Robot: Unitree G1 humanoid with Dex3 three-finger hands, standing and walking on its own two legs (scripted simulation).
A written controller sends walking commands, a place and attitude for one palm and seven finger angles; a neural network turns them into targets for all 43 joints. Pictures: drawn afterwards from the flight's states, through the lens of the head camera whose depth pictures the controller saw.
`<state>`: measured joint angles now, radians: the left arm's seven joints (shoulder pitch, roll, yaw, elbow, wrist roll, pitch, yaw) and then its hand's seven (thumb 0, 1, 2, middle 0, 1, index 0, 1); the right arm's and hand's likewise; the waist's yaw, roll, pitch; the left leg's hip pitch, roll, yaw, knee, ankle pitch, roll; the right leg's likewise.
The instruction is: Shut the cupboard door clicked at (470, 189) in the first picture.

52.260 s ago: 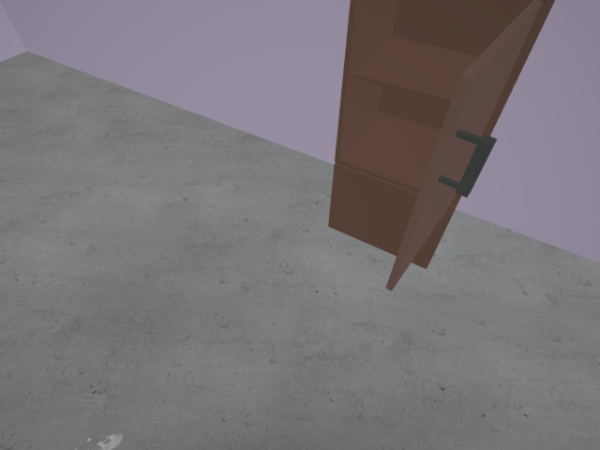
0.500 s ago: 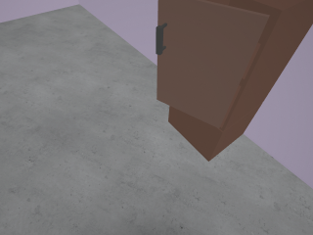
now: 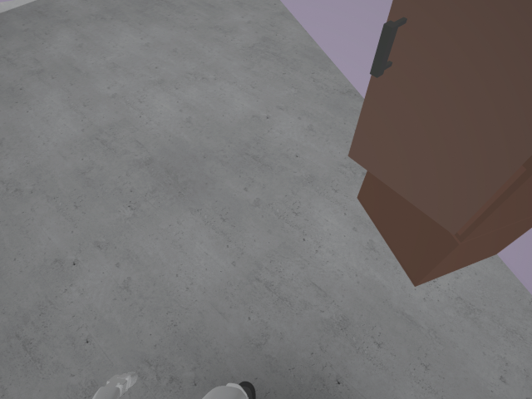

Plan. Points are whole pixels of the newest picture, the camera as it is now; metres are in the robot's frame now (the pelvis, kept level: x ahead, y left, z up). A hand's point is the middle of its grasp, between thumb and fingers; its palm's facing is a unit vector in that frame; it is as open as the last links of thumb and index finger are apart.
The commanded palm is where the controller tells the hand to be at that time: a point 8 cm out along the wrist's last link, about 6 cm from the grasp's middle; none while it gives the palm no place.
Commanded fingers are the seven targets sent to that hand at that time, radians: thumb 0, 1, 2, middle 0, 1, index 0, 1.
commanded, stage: walk to a spot facing it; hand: left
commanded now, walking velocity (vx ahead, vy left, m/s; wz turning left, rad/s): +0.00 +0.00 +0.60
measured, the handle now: (389, 47) +0.83 -0.26 +0.06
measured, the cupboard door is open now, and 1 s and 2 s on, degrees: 20 20 20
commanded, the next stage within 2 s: turn to face it in 1.32 s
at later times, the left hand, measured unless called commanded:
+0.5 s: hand out of the picture +0.01 +0.23 -0.17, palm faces +0.34 -0.90 -0.27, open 7.4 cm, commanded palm none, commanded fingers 0.00 0.90 0.90 -0.20 -0.30 -0.20 -0.30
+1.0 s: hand out of the picture -0.03 +0.16 -0.17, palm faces +0.67 -0.72 -0.20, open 7.4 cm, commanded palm none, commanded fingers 0.00 0.90 0.90 -0.20 -0.30 -0.20 -0.30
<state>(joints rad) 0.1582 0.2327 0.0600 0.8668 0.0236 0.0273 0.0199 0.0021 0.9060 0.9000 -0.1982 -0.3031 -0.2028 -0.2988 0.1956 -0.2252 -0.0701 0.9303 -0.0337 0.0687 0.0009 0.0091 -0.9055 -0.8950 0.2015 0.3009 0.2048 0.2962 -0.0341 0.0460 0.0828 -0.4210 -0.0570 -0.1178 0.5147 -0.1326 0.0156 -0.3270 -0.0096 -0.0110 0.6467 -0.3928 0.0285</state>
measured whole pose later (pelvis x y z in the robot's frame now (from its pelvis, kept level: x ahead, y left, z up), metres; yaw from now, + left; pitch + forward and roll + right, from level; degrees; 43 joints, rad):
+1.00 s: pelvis +0.10 +0.03 +0.00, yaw +41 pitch +0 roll +1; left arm 0.35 0.17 0.04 0.96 0.03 -0.03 0.01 0.00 0.90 0.90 -0.20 -0.30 -0.21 -0.30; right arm 0.12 -0.22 -0.06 0.92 -0.03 0.06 0.05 0.01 -0.91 -0.90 0.19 0.30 0.20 0.30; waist 0.01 -0.03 0.14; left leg -0.48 0.03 0.11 0.75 -0.35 0.01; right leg -0.06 -0.15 -0.31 0.49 -0.41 0.05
